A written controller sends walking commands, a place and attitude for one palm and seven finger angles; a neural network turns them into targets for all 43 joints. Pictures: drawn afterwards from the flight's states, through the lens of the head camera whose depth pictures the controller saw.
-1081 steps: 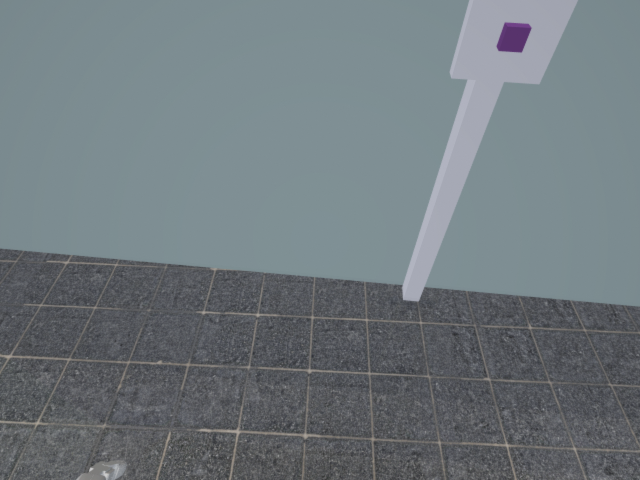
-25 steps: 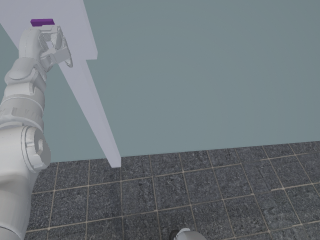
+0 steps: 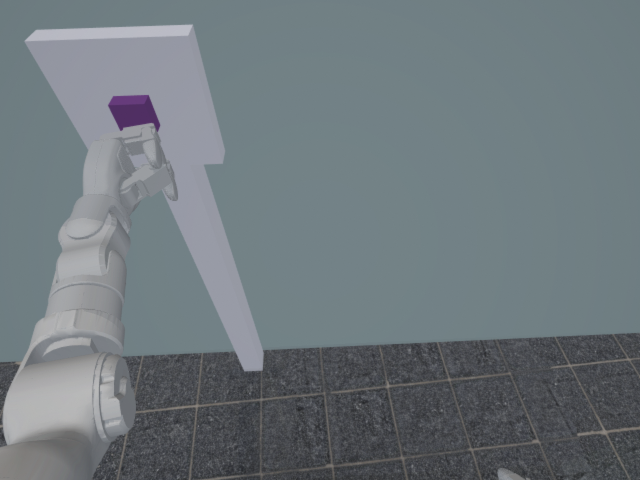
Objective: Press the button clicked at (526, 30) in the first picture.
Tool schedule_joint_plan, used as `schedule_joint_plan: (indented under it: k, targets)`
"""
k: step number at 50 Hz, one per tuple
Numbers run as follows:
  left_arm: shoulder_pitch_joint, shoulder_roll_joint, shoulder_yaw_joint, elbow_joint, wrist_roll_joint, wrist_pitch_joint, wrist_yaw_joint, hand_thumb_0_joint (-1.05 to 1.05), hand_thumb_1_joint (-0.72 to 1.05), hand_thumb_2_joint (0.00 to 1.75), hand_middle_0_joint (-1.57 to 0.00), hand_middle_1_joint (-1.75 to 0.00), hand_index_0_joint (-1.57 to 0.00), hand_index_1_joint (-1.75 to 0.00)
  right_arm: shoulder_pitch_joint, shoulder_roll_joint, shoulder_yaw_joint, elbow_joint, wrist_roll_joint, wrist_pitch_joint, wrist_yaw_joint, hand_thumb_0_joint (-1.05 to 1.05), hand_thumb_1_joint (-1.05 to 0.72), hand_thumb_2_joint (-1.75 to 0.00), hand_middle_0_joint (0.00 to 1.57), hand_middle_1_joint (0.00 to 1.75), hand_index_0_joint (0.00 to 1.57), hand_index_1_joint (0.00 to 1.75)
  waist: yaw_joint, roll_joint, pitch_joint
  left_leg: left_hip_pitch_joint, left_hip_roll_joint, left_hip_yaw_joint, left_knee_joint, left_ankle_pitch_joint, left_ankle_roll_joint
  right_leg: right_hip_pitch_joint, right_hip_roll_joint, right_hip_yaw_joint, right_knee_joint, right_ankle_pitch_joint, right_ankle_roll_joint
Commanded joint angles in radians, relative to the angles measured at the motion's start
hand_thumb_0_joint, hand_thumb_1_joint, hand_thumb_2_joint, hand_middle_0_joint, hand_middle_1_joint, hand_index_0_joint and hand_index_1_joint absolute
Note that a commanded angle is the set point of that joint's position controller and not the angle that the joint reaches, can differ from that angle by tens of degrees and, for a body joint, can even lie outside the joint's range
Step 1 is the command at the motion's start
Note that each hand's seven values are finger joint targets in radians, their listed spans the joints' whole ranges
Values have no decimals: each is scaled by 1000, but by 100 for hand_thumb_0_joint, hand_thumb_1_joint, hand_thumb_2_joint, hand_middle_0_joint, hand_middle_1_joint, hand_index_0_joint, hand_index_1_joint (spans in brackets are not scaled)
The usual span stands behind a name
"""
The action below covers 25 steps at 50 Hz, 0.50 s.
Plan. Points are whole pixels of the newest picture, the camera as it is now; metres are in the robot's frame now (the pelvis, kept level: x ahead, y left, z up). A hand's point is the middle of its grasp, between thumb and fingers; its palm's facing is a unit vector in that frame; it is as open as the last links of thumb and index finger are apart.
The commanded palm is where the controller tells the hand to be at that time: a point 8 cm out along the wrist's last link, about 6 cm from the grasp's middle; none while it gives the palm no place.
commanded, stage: pull the fist back off the button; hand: left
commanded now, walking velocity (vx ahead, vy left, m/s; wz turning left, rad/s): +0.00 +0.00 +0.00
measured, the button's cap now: (136, 114) +0.52 +0.22 +0.20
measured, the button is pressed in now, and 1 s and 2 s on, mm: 0 0 0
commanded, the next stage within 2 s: draw the hand back to the body in 0.38 s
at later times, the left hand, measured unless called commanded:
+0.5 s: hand (138, 204) +0.38 +0.20 +0.17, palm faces +0.04 -1.00 -0.02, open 3.1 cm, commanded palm +0.36 +0.24 +0.17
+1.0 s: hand (92, 270) +0.30 +0.22 +0.17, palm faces +0.07 -1.00 -0.04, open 3.1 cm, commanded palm +0.26 +0.26 +0.18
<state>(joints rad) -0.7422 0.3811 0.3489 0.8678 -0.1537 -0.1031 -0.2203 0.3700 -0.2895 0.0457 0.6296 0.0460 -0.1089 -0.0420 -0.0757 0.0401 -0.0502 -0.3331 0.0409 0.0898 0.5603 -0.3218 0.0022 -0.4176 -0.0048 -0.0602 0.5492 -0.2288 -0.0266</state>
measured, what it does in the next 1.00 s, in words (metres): stands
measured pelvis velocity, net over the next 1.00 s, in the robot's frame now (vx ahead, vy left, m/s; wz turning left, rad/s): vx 0.00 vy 0.00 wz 0.04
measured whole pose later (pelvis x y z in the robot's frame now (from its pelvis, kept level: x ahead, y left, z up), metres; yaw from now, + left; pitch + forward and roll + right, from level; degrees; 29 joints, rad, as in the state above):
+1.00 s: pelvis +0.00 +0.00 +0.01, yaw +2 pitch -3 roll +0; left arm -0.14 0.30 0.27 0.06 -0.26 0.20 -0.25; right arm 0.21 -0.27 0.07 0.61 0.06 -0.11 -0.10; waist 0.03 0.06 -0.03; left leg -0.11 0.02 0.06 0.47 -0.29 0.00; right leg -0.19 -0.02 -0.09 0.47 -0.23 -0.02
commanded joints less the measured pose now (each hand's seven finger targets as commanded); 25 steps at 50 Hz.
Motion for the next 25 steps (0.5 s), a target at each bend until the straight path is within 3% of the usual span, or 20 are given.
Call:
schedule_joint_plan:
  k: [1,4,5,7,9,11,13,16,17,19,21,23,24,25]
  targets:
    - [-344,272,55,-402,-39,-30,-5,0,90,90,-130,-150,-130,-150,-59,-124,-53,-144,10,-42,-18,0,-90,-90,20,30,20,30,61,-9,-336,90,-26,-50,-86,290,39,310,-2,49,-48,341,-2]
    - [-310,179,-18,-492,-54,11,-15,0,90,90,-130,-150,-130,-150,-98,-114,-50,-154,17,-42,-21,0,-90,-90,20,30,20,30,48,-17,-301,137,-25,-55,-85,332,40,290,-1,37,-53,373,-2]
    - [-263,181,-2,-508,-63,29,-15,0,90,90,-130,-150,-130,-150,-109,-112,-51,-156,17,-41,-23,0,-90,-90,20,30,20,30,63,-9,-314,152,-25,-55,-88,355,37,303,-3,34,-51,392,-3]
    - [-225,182,5,-550,-72,62,-17,0,90,90,-130,-150,-130,-150,-130,-111,-47,-157,18,-37,-27,0,-90,-90,20,30,20,30,64,-40,-307,158,-28,-55,-91,354,36,316,-5,32,-57,403,1]
    - [-209,146,-31,-603,-76,88,-20,0,90,90,-130,-150,-130,-150,-157,-105,-42,-164,20,-33,-29,0,-90,-90,20,30,20,30,60,-19,-288,173,-33,-54,-87,363,38,312,-8,35,-58,416,0]
    - [-173,153,-22,-628,-77,114,-19,0,90,90,-130,-150,-130,-150,-176,-103,-40,-162,21,-29,-34,0,-90,-90,20,30,20,30,65,-38,-271,175,-35,-58,-94,356,36,315,-9,28,-61,412,2]
    - [-149,107,-59,-675,-81,133,-23,0,90,90,-130,-150,-130,-150,-203,-94,-36,-171,24,-27,-35,0,-90,-90,20,30,20,30,68,4,-260,191,-39,-58,-94,357,34,304,-10,26,-65,403,-1]
    - [-182,132,-46,-674,-83,155,-15,0,90,90,-130,-150,-130,-150,-215,-97,-31,-163,23,-19,-46,0,-90,-90,20,30,20,30,55,-61,-234,183,-40,-71,-98,326,36,297,-9,21,-73,372,2]
    - [-203,129,-54,-686,-80,159,-13,0,90,90,-130,-150,-130,-150,-224,-93,-29,-164,24,-17,-51,0,-90,-90,20,30,20,30,53,-32,-229,190,-42,-70,-96,321,35,289,-10,24,-78,361,2]
    - [-228,127,-62,-692,-78,159,-5,0,90,90,-130,-150,-130,-150,-230,-91,-25,-162,21,-17,-54,0,-90,-90,20,30,20,30,49,-43,-232,200,-42,-78,-93,314,36,283,-9,24,-80,341,0]
    - [-263,109,-87,-690,-68,158,0,0,90,90,-130,-150,-130,-150,-235,-86,-20,-156,19,-17,-59,0,-90,-90,20,30,20,30,46,7,-242,214,-45,-83,-97,328,31,281,-11,21,-80,340,-4]
    - [-267,72,-117,-646,-67,162,2,0,90,90,-130,-150,-130,-150,-237,-83,-18,-149,20,-18,-62,0,-90,-90,20,30,20,30,42,4,-221,214,-44,-90,-100,309,28,254,-9,14,-85,304,-6]
    - [-264,76,-116,-601,-67,165,5,0,90,90,-130,-150,-130,-150,-232,-88,-17,-142,19,-16,-63,0,-90,-90,20,30,20,30,35,-36,-199,198,-43,-94,-98,286,30,242,-7,15,-90,279,-4]
    - [-226,104,-80,-586,-69,166,8,0,90,90,-130,-150,-130,-150,-230,-89,-18,-144,18,-15,-63,0,-90,-90,20,30,20,30,56,-49,-215,187,-42,-96,-106,276,29,261,-8,15,-89,268,-5]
